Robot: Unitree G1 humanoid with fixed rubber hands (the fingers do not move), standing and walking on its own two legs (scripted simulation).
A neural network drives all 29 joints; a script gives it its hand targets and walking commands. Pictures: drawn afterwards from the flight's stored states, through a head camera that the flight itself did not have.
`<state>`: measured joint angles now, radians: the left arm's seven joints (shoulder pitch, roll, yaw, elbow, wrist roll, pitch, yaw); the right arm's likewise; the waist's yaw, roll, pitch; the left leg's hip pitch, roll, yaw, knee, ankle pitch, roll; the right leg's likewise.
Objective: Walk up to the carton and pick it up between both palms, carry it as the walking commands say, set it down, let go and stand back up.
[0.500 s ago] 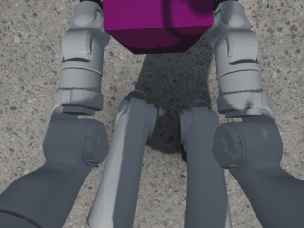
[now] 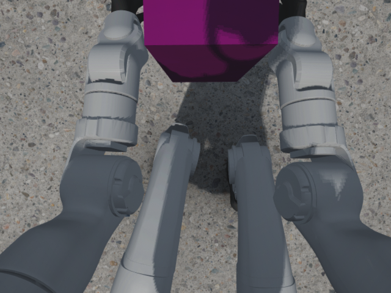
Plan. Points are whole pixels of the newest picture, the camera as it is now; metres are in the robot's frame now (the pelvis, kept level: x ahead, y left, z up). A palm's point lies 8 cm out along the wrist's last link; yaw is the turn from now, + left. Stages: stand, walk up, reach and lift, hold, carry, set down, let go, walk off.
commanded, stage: reach and lift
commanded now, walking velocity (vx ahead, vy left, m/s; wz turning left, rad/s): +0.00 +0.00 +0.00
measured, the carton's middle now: (206, 28) +0.53 +0.05 -0.13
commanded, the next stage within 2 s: none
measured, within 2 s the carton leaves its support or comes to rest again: neither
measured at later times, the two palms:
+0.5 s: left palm (112, 6) +0.49 +0.17 +0.00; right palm (310, 12) +0.51 -0.07 +0.00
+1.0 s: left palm out of the picture +0.48 +0.16 +0.07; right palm out of the picture +0.50 -0.09 +0.07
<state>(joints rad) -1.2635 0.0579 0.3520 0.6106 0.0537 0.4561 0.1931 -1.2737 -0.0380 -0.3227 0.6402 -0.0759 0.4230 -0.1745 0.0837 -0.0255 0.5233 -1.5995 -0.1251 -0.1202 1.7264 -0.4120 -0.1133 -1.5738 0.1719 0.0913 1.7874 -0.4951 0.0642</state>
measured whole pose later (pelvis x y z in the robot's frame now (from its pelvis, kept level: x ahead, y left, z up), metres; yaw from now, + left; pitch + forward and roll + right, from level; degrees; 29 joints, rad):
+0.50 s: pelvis +0.00 +0.00 +0.05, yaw +0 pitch +12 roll +0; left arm -1.16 0.03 0.34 0.57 0.06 0.47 0.19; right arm -1.17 -0.01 -0.30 0.61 -0.08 0.43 -0.18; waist 0.08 -0.02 0.52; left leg -1.36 -0.11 -0.14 1.56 -0.40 -0.11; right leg -1.34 0.17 0.10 1.61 -0.47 0.05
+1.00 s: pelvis +0.02 -0.01 +0.12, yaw +0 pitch +6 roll +0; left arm -1.03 -0.02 0.31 0.56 0.07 0.45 0.20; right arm -1.02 0.02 -0.29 0.59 -0.08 0.41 -0.16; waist 0.08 -0.02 0.52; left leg -1.07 -0.10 -0.16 1.33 -0.37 -0.10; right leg -1.05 0.15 0.11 1.38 -0.44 0.03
